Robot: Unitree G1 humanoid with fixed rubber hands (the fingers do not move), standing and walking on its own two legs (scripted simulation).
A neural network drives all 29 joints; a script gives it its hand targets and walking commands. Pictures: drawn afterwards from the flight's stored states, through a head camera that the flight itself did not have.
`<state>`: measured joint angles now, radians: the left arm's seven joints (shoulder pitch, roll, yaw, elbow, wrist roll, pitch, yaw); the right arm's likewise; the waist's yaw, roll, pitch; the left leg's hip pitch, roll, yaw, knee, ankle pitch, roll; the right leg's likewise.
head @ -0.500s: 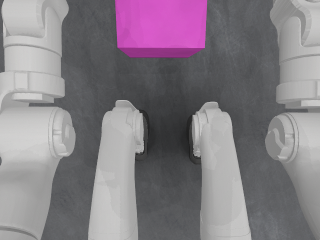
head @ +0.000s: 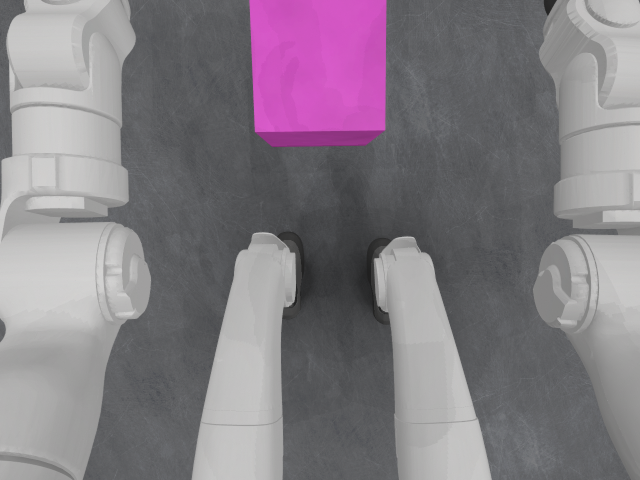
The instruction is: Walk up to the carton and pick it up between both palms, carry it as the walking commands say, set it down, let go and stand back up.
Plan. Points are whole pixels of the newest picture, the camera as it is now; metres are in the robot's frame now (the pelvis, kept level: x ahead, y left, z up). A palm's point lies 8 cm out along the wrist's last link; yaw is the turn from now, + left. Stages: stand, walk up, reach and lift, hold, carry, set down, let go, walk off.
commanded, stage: set down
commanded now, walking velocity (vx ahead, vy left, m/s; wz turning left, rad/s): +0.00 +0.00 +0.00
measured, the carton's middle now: (318, 85) +0.56 +0.03 -0.48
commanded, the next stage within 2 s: let go in 0.06 s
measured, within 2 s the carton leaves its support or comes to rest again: neither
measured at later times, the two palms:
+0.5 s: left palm out of the picture +0.47 +0.26 +0.00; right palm out of the picture +0.45 -0.21 -0.01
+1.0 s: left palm out of the picture +0.29 +0.24 +0.09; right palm out of the picture +0.31 -0.24 +0.09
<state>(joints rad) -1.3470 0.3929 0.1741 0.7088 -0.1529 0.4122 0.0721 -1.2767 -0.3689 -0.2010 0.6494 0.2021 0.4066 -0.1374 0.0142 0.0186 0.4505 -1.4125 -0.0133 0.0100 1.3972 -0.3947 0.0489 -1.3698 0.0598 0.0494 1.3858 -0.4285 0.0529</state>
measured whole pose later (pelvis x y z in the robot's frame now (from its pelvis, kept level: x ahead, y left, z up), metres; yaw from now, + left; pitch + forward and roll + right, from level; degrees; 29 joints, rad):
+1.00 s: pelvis +0.11 -0.02 +0.15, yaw +2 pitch +1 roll -1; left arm 0.13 0.27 0.01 0.51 -0.04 0.08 -0.04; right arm 0.16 -0.21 -0.05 0.45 0.03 0.08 0.04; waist 0.01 0.03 0.01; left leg -0.37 -0.01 -0.02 0.66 -0.32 0.02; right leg -0.32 0.04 0.05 0.63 -0.34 0.00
